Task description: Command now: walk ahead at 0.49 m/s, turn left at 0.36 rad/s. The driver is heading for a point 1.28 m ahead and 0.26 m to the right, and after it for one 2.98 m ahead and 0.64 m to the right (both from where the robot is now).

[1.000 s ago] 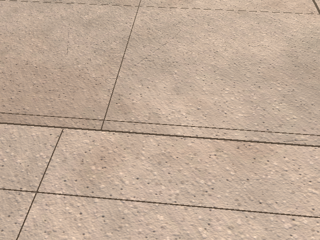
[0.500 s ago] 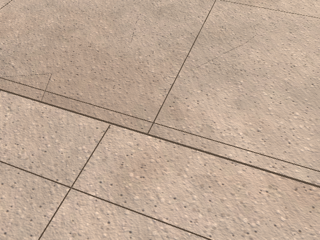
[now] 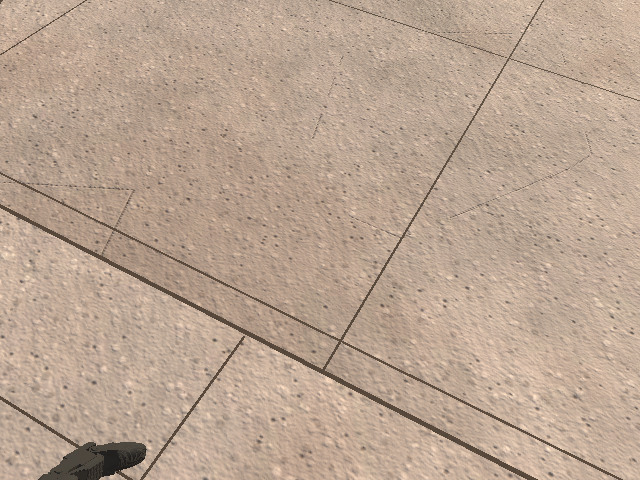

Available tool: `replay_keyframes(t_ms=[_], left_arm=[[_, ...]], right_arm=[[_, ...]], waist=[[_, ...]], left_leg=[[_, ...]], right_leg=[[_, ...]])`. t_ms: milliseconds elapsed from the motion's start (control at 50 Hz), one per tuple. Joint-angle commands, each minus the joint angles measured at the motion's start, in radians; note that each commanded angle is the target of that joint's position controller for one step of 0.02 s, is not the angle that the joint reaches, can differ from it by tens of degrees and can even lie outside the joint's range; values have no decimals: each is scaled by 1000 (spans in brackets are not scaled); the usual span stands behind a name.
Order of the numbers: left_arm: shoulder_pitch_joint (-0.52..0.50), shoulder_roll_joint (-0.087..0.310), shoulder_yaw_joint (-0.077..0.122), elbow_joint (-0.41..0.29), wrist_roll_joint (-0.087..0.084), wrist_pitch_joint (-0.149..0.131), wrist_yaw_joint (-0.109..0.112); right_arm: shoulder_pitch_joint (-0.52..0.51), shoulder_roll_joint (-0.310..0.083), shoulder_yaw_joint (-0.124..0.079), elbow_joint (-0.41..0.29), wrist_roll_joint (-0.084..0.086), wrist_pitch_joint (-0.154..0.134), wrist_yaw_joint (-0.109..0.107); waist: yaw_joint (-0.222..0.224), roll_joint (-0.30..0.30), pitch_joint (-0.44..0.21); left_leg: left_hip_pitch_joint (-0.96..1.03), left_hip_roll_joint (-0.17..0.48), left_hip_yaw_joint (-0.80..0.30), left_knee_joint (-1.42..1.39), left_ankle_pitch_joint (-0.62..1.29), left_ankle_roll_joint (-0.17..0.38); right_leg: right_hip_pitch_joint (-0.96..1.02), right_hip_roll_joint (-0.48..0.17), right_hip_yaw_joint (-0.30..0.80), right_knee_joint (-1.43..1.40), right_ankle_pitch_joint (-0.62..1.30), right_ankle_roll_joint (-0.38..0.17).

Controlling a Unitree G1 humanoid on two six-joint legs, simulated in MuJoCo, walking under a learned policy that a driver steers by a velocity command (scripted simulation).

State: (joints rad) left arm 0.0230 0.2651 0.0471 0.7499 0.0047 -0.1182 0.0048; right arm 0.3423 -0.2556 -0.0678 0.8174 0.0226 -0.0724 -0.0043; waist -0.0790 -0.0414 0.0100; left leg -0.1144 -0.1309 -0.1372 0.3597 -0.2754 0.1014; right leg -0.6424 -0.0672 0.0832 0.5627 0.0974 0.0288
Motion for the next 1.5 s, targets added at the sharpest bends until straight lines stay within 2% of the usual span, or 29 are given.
replay_keyframes(t_ms=[20, 100, 120, 140, 160, 180, 220, 300, 400, 520, 560, 600, 620, 640, 660, 680, 700, 760, 900, 1060, 1140, 1160, 1180, 1200, 1220, 1260, 1340, 1440, 1500], left_arm=[[-115, 82, 14, -100, -4, -30, -21], [88, 149, 44, -61, 0, -45, -23], [269, 201, 58, -38, 12, -44, -16], [419, 270, 86, 10, 13, -29, -18], [432, 185, 65, 24, -13, -22, -26], [359, 125, 47, 10, -22, -15, -23], [239, 91, 29, -10, -9, -1, -26], [234, 93, 27, 10, -5, -10, -32], [308, 136, 38, 45, -20, 6, -16], [407, 156, 41, 82, -35, 38, -4], [395, 176, 48, 80, -33, 50, 3], [376, 145, 36, 67, -24, 52, 4], [360, 75, 12, 28, 2, 48, 4], [501, -3, -9, 8, -29, 30, 3], [460, 106, 17, 27, -51, 28, 5], [374, 144, 32, 7, -53, 31, 5], [340, 130, 33, 3, -45, 38, 7], [337, 82, 38, -8, -37, 71, -2], [199, 43, 29, -72, -21, 76, -28], [-12, 62, 32, -176, -30, 81, -75], [179, 154, 88, -135, -20, 92, -62], [302, 164, 110, -88, -20, 88, -48], [392, 204, 123, -55, -11, 89, -35], [394, 289, 118, -63, 2, 83, -29], [399, 272, 93, -99, 10, 66, -41], [329, 241, 94, -99, -28, 69, -49], [151, 206, 74, -145, -4, 71, -31], [189, 160, 55, -113, -19, 96, 25], [209, 117, 34, -87, 0, 105, 31]], right_arm=[[71, -129, -27, -25, -2, -2, -9], [29, -133, -24, -39, -11, 11, -10], [2, -105, -8, -66, -23, 8, -7], [163, -34, 13, -53, 1, -7, -1], [160, -86, 11, -45, 11, -16, 0], [46, -153, -6, -64, 21, -18, 2], [-74, -130, -4, -96, -9, -20, 3], [-38, -69, 2, -90, -14, -5, 1], [-216, -37, 18, -146, -24, -18, 3], [-367, -67, 12, -195, -5, -44, 33], [-330, -99, -1, -191, -5, -54, 37], [-122, -170, -36, -140, -16, -61, 24], [64, -250, -56, -122, -32, -57, 11], [97, -288, -64, -100, -37, -42, 18], [74, -186, -40, -111, -28, -39, 19], [23, -138, -25, -113, -20, -38, 16], [-43, -118, -16, -115, -24, -38, 18], [-140, -80, -13, -101, -35, -47, 22], [-123, -157, -44, -50, -37, -55, -1], [-45, -215, -70, -9, 3, -13, -10], [-33, -241, -81, -15, 28, 13, -8], [-49, -218, -69, -30, 27, 19, -8], [-88, -177, -55, -54, -11, 5, -9], [-75, -85, -22, -86, -58, -26, 1], [-28, -119, -17, -96, -42, -47, 6], [-156, -156, -19, -154, 5, -55, -13], [-118, -161, -21, -155, -30, 10, -40], [-200, -89, 9, -160, -41, 10, -27], [-246, -67, 21, -151, -26, 4, 0]], waist=[[-16, 131, -4], [102, 165, -106], [185, 102, -252], [160, -190, -405], [170, -208, -362], [174, -97, -183], [123, 29, -19], [71, -41, -14], [118, -21, 9], [149, -40, 31], [109, -60, 13], [1, -38, -120], [-70, 100, -288], [1, 397, -401], [-24, 275, -311], [-23, 203, -185], [10, 133, -121], [80, 166, -32], [68, 91, 0], [3, 82, 92], [107, 78, -54], [181, 46, -114], [236, -79, -121], [169, -320, -185], [154, -149, -366], [143, 34, -267], [27, 26, -145], [70, -24, -160], [106, -66, -168]], left_leg=[[23, 278, -197, -30, 262, 119], [80, 246, -186, 189, 615, 71], [-61, 191, -125, 443, 512, 35], [-450, 36, -19, 809, 50, -50], [-615, 50, -66, 925, -287, -49], [-690, 105, -64, 978, -214, -44], [-654, 190, 16, 879, -72, -49], [-551, 246, 64, 729, 15, -75], [-534, 233, 101, 389, 258, -101], [-430, 168, 97, 157, 300, -100], [-344, 154, 98, 113, 233, -81], [-12, 184, 86, 97, 224, -25], [277, 396, -119, 129, 226, 40], [515, 579, -531, 22, 10, 172], [441, 547, -537, -32, -113, 145], [318, 515, -376, -46, -80, 108], [190, 472, -268, -74, 23, 91], [-21, 402, -56, -169, 182, 85], [-18, 388, 197, -200, 370, 87], [157, 435, 294, -98, 317, 19], [167, 389, 362, 280, 770, -26], [13, 323, 402, 502, 724, -80], [-330, 261, 357, 810, 173, -143], [-522, 151, 258, 1163, -495, -175], [-596, 166, 86, 1250, -524, -170], [-715, 181, 77, 1145, -320, -172], [-533, 234, 51, 969, -211, -176], [-475, 183, 89, 555, 161, -182], [-332, 168, 104, 361, 327, -171]], right_leg=[[65, 39, -38, -66, -23, -28], [357, 63, -70, -140, -114, -125], [640, -79, 70, -93, -73, -200], [1043, -291, 485, -129, -260, -371], [1044, -336, 680, -250, -463, -363], [901, -303, 559, -272, -543, -310], [628, -217, 351, -335, -382, -273], [482, -138, 164, -408, -147, -272], [477, -97, 48, -421, -14, -246], [544, -138, 116, -337, -98, -221], [569, -156, 153, -279, -86, -200], [486, -74, 100, -32, 14, -149], [293, 13, 27, 297, -240, -105], [-43, 111, -6, 589, -694, -67], [-138, 55, 66, 709, -666, -64], [-172, 22, 50, 725, -569, -65], [-128, -15, 33, 699, -490, -58], [-16, -68, 23, 606, -393, -45], [-8, -66, -13, 311, -53, -37], [-34, -41, -72, 14, -54, -87], [293, 109, -199, -24, -238, -159], [532, 152, -207, -103, -161, -191], [826, 57, -49, -62, 52, -241], [952, -121, 211, 42, 678, -326], [1032, -218, 361, 44, 811, -413], [895, -212, 413, -116, 372, -408], [471, -183, 334, -184, 426, -361], [442, -50, 125, -158, 435, -250], [438, -57, 93, -168, 348, -220]])
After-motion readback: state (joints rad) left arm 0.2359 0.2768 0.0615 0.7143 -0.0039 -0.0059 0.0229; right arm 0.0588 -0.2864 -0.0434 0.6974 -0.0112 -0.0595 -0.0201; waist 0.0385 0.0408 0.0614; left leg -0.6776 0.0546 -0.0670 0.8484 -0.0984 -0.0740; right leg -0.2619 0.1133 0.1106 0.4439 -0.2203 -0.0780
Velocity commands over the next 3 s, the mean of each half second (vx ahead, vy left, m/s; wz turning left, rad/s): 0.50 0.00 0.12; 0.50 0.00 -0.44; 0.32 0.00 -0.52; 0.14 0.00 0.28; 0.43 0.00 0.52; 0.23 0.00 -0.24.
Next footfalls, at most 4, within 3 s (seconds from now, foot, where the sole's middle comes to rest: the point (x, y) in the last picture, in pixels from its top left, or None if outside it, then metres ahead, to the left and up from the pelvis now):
0.10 right None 0.25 -0.14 -0.78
0.60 left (238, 466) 0.51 0.12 -0.78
1.12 right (384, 365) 0.74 -0.22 -0.82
1.62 left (328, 284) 0.98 -0.10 -0.82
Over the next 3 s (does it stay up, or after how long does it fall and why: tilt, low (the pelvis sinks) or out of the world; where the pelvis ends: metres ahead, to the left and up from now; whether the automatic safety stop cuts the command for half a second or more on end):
stays up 1.25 -0.17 -0.06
